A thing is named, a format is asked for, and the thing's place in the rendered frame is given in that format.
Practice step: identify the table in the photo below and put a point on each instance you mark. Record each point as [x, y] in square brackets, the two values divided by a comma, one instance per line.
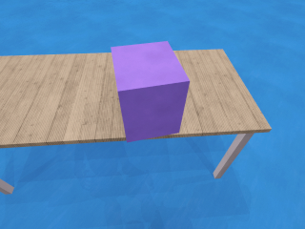
[72, 98]

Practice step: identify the carton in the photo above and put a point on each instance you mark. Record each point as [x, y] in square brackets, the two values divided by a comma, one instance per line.
[152, 89]

